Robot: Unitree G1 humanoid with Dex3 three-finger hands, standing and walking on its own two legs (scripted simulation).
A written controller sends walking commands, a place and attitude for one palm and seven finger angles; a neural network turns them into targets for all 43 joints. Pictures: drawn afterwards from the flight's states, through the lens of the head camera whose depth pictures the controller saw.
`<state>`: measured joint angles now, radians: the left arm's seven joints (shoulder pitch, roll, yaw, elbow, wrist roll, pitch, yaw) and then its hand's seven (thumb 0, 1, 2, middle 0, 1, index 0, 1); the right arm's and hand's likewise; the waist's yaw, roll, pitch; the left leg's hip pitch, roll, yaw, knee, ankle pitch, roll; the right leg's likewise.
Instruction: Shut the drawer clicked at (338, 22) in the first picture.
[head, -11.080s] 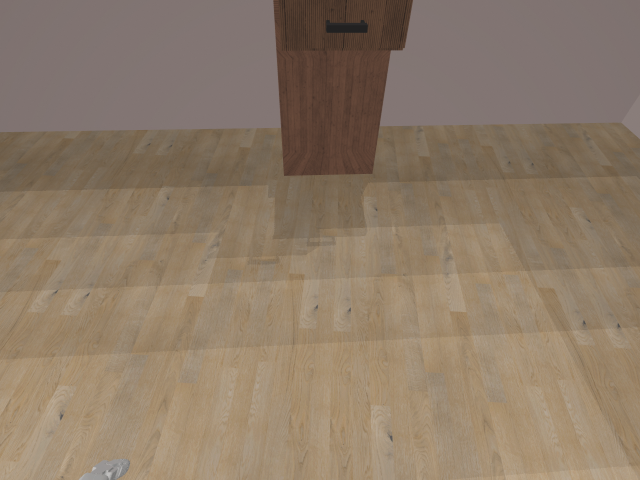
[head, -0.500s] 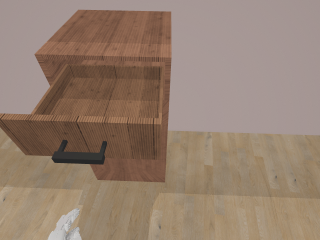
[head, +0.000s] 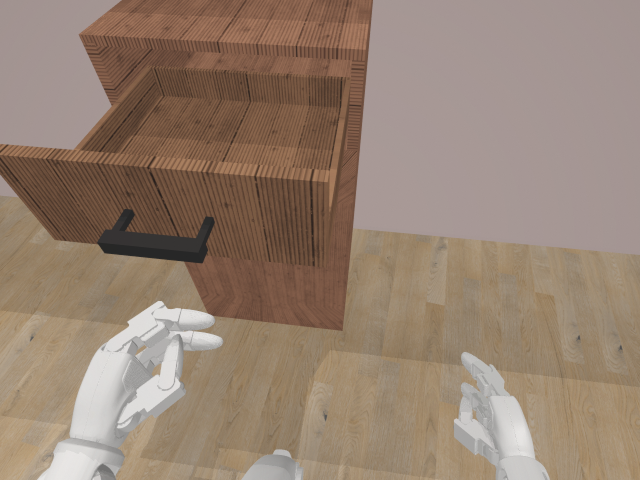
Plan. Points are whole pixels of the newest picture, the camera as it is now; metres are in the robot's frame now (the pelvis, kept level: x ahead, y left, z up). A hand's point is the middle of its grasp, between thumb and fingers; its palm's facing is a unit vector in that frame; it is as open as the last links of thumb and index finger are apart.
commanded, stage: raise the hand and make a fist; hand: left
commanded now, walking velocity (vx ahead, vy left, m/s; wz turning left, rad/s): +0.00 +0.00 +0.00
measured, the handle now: (160, 233) +0.37 +0.24 +0.11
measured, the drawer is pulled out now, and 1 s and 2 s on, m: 0.28 0.28 0.28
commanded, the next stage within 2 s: bring the fist close to the handle in 1.26 s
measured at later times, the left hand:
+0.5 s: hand (121, 362) +0.19 +0.20 +0.14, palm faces -0.01 -1.00 -0.09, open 3.1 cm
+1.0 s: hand (85, 322) +0.20 +0.21 +0.20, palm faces +0.02 -0.99 -0.13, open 3.2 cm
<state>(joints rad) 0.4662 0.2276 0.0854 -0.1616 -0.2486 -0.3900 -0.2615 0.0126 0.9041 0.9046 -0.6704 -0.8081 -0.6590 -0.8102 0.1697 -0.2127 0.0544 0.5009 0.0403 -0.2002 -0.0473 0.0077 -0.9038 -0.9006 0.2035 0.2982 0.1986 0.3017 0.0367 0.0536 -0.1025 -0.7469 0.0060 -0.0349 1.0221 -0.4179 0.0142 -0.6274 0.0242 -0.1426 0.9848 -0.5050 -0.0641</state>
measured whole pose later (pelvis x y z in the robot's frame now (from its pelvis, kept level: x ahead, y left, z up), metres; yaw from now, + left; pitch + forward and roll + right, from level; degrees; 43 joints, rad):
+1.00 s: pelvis +0.03 +0.01 +0.05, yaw -1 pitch -1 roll -1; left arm 0.52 0.30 0.27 -0.47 -0.33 0.06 -0.26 0.01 0.90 0.90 -1.40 -1.60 -1.40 -1.60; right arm 0.24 -0.24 0.09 0.60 0.08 -0.32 -0.07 0.01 -0.90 -0.90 0.21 0.30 0.20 0.30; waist 0.05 0.06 -0.08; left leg -0.32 -0.02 0.01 0.64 -0.30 0.03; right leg -0.22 0.01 -0.09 0.60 -0.36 -0.03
